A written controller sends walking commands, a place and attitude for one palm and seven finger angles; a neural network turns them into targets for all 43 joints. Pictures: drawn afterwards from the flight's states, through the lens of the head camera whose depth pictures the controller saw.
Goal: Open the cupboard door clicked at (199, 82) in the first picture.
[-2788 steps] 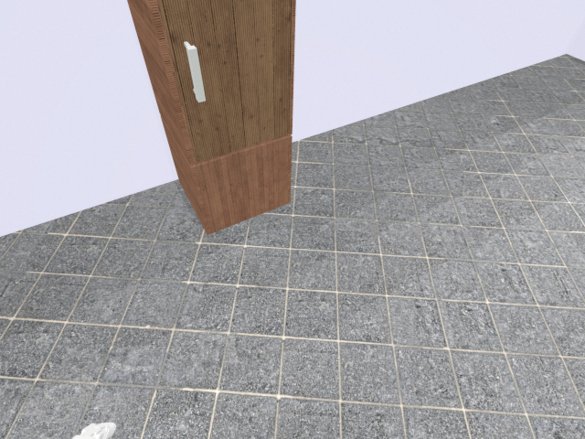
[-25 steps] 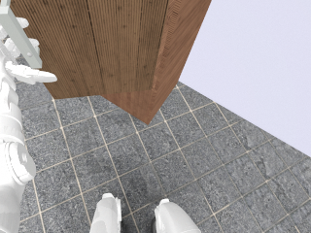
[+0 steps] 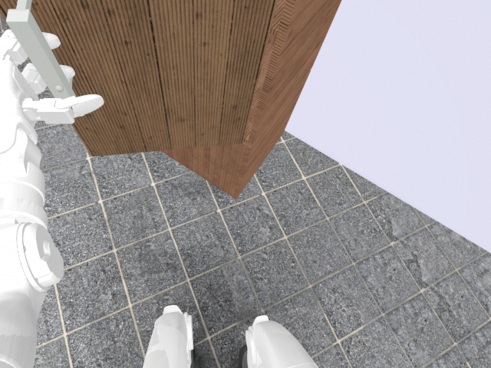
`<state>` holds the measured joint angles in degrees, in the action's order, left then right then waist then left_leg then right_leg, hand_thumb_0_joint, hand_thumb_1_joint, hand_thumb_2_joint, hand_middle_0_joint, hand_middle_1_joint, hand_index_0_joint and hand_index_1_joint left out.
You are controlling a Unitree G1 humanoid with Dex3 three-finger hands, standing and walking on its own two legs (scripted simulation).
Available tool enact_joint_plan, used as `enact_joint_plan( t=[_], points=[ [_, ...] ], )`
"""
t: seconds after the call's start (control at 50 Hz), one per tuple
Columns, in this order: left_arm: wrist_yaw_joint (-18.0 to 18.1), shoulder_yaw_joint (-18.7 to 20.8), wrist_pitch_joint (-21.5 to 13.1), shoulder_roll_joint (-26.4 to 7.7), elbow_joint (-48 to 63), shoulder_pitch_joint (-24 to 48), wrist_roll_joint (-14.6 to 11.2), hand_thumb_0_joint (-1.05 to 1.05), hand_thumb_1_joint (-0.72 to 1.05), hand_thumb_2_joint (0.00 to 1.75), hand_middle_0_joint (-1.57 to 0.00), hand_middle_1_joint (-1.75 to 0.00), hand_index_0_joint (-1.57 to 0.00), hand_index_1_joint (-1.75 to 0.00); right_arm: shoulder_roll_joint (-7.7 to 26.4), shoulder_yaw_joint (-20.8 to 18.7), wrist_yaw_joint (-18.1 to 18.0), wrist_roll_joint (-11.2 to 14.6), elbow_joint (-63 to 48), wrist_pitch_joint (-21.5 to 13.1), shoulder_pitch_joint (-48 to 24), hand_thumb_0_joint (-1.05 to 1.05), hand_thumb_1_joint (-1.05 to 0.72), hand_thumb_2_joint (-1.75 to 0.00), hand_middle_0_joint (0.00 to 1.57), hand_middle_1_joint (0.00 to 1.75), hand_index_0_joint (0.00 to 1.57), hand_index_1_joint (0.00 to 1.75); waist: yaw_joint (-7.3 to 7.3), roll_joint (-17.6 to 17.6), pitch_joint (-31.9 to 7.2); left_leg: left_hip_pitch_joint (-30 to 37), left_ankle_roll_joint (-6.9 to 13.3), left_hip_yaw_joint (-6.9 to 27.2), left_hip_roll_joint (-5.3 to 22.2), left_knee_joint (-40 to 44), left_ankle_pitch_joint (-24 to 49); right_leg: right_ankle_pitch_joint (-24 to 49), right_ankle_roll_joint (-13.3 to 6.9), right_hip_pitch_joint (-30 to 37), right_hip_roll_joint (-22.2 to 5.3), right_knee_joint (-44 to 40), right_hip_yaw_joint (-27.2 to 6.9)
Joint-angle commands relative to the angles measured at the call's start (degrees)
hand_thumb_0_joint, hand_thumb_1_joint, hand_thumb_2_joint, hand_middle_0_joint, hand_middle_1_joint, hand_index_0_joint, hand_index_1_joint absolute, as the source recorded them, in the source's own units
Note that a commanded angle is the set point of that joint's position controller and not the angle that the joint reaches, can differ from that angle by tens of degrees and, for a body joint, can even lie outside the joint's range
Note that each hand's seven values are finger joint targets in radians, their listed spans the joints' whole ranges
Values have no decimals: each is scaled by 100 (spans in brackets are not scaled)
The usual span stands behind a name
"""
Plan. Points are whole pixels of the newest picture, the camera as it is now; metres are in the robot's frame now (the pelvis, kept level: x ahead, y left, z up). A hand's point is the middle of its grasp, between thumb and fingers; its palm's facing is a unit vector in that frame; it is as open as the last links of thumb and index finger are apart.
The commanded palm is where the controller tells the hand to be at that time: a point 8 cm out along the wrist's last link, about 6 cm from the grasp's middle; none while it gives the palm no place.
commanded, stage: close the thumb around the handle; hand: left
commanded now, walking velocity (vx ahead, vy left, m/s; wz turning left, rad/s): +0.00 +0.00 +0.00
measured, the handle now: (48, 54) +0.57 +0.26 +0.09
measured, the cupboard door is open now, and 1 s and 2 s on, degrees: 43 58 91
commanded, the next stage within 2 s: pull the door open along its arc in 0.40 s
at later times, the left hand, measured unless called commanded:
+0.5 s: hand (69, 86) +0.53 +0.23 +0.07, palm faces +0.12 -0.99 +0.00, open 5.5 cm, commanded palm +0.51 +0.26 +0.08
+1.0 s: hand (84, 139) +0.44 +0.20 +0.07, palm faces +0.14 -0.99 +0.02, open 6.0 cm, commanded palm +0.39 +0.24 +0.08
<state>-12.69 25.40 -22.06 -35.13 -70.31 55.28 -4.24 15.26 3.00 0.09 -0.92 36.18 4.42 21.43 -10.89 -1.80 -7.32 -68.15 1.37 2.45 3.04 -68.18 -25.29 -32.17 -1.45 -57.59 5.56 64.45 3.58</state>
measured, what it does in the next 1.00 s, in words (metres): stands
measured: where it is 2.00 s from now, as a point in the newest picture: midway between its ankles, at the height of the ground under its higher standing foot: outside the picture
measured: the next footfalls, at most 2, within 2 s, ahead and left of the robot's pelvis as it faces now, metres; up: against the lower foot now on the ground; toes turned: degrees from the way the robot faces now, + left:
none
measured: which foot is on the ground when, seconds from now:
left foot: down 0.00-1.00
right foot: down 0.00-1.00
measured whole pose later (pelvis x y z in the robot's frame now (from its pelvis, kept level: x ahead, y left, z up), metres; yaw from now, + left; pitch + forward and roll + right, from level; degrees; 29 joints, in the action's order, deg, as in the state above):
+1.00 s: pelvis +0.02 +0.00 +0.02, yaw +0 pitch +20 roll -3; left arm -6.3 18.0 -22.0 -17.7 -41.9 24.8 -10.5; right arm 14.1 0.4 2.0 0.4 33.2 5.2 21.1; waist -5.9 -1.6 -10.3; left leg -55.9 1.2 -0.3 2.9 -61.5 -25.6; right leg -31.9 -1.5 -46.8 5.1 58.7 0.6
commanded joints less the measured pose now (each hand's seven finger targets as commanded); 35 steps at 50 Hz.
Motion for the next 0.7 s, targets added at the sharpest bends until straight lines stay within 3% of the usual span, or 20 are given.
enact_joint_plan(
  t=[0.0, 0.08, 0.1, 0.12, 0.14, 0.18, 0.22, 0.3, 0.36, 0.4, 0.44, 0.46, 0.48, 0.52, 0.58, 0.62, 0.68],
  points=[
    [9, 34, -471, -1447, 1298, 2703, -53, 0, 40, 68, -36, -130, -36, -130, 1171, -436, -57, -22, -148, -70, 1087, 0, -90, -90, 20, 30, 20, 30, -90, -1215, -2879, 3657, 63, 408, 22, 525, 1931, 1656, -7, -218, -52, -865, -161],
    [-17, 131, -300, -1604, 975, 2633, -59, 0, 62, 78, -38, -132, -38, -132, 1215, -416, -73, -8, -149, -49, 1132, 0, -90, -90, 20, 30, 20, 30, -161, -918, -2690, 3327, 112, 374, 19, 509, 1789, 1653, 31, -134, -55, -911, -178],
    [-17, 245, -258, -1798, 963, 2633, -41, 0, 68, 80, -38, -133, -38, -133, 1225, -399, -84, -10, -161, -38, 1164, 0, -90, -90, 20, 30, 20, 30, -108, -930, -2727, 3212, 119, 347, 6, 496, 1804, 1708, 29, -8, -56, -885, -191],
    [-17, 265, -283, -1805, 1096, 2708, -64, 0, 73, 83, -39, -133, -39, -133, 1222, -397, -92, -24, -170, -44, 1206, 0, -90, -90, 20, 30, 20, 30, -117, -977, -2880, 3319, 124, 374, 2, 503, 1941, 1808, 16, 41, -49, -851, -194],
    [-28, 293, -304, -1827, 1215, 2672, -37, 0, 79, 85, -39, -134, -39, -134, 1205, -417, -85, -6, -181, -52, 1169, 0, -90, -90, 20, 30, 20, 30, -30, -1136, -3079, 3444, 110, 327, 7, 465, 2073, 1920, 21, 41, -60, -833, -218],
    [-48, 325, -346, -1809, 1332, 2504, -75, 0, 90, 90, -40, -135, -40, -135, 1191, -418, -70, -21, -180, -45, 1193, 0, -90, -90, 20, 30, 20, 30, 22, -1134, -3152, 3573, 90, 333, 15, 473, 2280, 2078, 10, 137, -44, -833, -194],
    [-60, 252, -409, -1673, 1469, 2521, -106, 0, 90, 90, -40, -135, -40, -135, 1160, -428, -48, -36, -168, -45, 1208, 0, -90, -90, 20, 30, 20, 30, -15, -1239, -3148, 3670, 88, 346, 16, 456, 2409, 2170, -3, 107, -25, -802, -179],
    [-71, 517, -344, -1943, 1491, 2346, -159, 0, 90, 90, -40, -135, -40, -135, 1187, -441, -62, -7, -199, 6, 1216, 0, -90, -90, 20, 30, 20, 30, 71, -1074, -3109, 3505, 92, 287, 13, 504, 2382, 2279, 20, 357, -25, -842, -203],
    [26, 418, -334, -1749, 1445, 2227, -111, 0, 90, 90, -40, -135, -40, -135, 1142, -433, -37, -7, -219, 15, 1187, 0, -90, -90, 20, 30, 20, 30, 92, -1157, -2947, 3563, 68, 295, 15, 546, 2354, 2174, 13, 212, -24, -848, -169],
    [129, 568, -317, -1948, 1293, 2193, -58, 0, 90, 90, -40, -135, -40, -135, 1165, -430, -37, -19, -235, 11, 1176, 0, -90, -90, 20, 30, 20, 30, 66, -922, -2684, 3271, 95, 260, 13, 556, 2085, 2028, 38, 273, -22, -897, -192],
    [176, 632, -402, -2071, 1427, 2167, -8, 0, 90, 90, -40, -135, -40, -135, 1173, -440, -41, -10, -267, 3, 1165, 0, -90, -90, 20, 30, 20, 30, 109, -971, -2872, 3326, 92, 243, 6, 555, 2189, 2164, 32, 386, -28, -866, -231],
    [163, 491, -437, -1916, 1544, 2234, -12, 0, 90, 90, -40, -135, -40, -135, 1147, -430, -33, -20, -273, 11, 1142, 0, -90, -90, 20, 30, 20, 30, 97, -1151, -2917, 3469, 68, 261, 7, 573, 2280, 2200, 20, 347, -33, -848, -204],
    [143, 450, -456, -1786, 1526, 2162, -33, 0, 90, 90, -40, -135, -40, -135, 1136, -445, -22, -16, -274, 8, 1133, 0, -90, -90, 20, 30, 20, 30, 100, -1107, -2960, 3509, 70, 245, 2, 552, 2257, 2167, 26, 313, -29, -868, -209],
    [137, 4, -492, -1123, 1569, 2425, -117, 0, 90, 90, -40, -135, -40, -135, 1079, -457, 4, -40, -232, -28, 1158, 0, -90, -90, 20, 30, 20, 30, -85, -1101, -2831, 3635, 71, 315, 10, 545, 2237, 2082, 14, 78, -16, -868, -168],
    [147, 225, -532, -1327, 1777, 2017, -176, 0, 90, 90, -40, -135, -40, -135, 1143, -502, 22, -41, -254, -19, 1134, 0, -90, -90, 20, 30, 20, 30, 140, -1142, -3160, 3816, 36, 292, 9, 602, 2391, 2207, -4, 299, -18, -864, -171],
    [129, 159, -588, -1181, 1979, 1813, -189, 0, 90, 90, -40, -135, -40, -135, 1121, -523, 41, -41, -268, -9, 1127, 0, -90, -90, 20, 30, 20, 30, 204, -1265, -3323, 4050, 14, 304, 1, 605, 2658, 2353, -37, 312, -14, -820, -152],
    [111, 89, -557, -944, 2170, 1188, -269, 0, 90, 90, -40, -135, -40, -135, 1079, -546, 72, 3, -356, 30, 1008, 0, -90, -90, 20, 30, 20, 30, 317, -1001, -3251, 3991, 27, 217, -30, 679, 2658, 2536, -4, 588, 0, -904, -144]
  ],
)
